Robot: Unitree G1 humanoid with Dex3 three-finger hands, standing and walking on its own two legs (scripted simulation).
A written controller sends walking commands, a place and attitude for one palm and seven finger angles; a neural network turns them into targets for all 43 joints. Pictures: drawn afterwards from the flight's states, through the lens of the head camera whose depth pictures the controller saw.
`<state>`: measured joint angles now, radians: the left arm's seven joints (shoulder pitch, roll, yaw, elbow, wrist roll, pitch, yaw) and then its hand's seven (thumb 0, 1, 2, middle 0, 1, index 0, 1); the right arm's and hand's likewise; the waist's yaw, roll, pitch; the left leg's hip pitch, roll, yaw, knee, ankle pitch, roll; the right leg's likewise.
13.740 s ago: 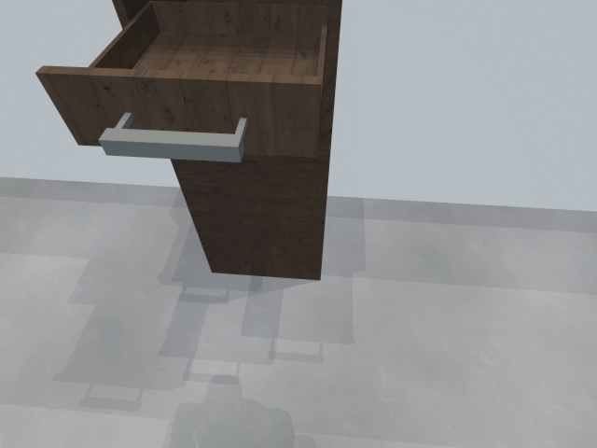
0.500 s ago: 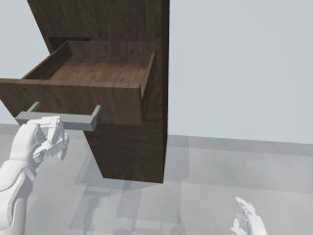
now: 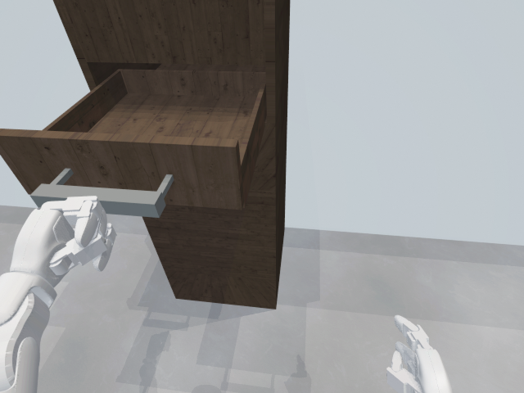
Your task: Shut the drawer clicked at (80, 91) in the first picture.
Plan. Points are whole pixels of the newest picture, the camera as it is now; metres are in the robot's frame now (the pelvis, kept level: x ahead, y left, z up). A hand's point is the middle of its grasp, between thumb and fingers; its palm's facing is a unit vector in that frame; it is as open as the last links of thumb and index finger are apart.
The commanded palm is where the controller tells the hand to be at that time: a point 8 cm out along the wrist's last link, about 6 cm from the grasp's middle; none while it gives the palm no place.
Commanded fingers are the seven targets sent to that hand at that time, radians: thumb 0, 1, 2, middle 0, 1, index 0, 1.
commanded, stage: push the drawer shut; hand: left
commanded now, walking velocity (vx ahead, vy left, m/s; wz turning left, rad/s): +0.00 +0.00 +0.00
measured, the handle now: (107, 189) +0.34 +0.27 +0.17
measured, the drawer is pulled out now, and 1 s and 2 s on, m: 0.30 0.18 0.08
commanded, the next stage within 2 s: none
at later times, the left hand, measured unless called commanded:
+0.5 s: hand (114, 214) +0.29 +0.24 +0.17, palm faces +0.05 -1.00 -0.06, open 3.2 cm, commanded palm +0.28 +0.28 +0.18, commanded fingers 0.00 0.90 0.90 -1.40 -1.60 -1.40 -1.60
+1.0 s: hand (140, 178) +0.37 +0.23 +0.17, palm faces +0.02 -1.00 -0.04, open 3.2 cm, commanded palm +0.35 +0.28 +0.18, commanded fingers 0.00 0.90 0.90 -1.40 -1.60 -1.40 -1.60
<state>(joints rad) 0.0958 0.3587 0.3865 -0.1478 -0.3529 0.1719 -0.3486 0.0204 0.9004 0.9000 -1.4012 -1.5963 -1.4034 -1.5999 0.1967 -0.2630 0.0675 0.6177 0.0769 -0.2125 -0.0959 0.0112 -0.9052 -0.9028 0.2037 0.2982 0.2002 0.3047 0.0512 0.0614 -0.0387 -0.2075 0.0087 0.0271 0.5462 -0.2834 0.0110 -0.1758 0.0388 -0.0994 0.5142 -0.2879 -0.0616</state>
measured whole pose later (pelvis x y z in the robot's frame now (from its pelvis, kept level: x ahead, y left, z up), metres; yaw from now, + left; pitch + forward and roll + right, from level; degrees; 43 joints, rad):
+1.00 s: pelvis +0.00 +0.01 +0.00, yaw +1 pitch +0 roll +0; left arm -0.48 0.41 0.28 0.48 -0.25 0.10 -0.31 0.00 0.91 0.98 -1.40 -1.60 -1.40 -1.60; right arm 0.24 -0.28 0.07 0.68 0.09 -0.17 -0.11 0.01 -0.91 -0.90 0.20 0.30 0.20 0.30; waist 0.01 0.04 -0.02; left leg -0.27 -0.02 0.02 0.51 -0.25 0.02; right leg -0.24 0.02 -0.11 0.49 -0.27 -0.05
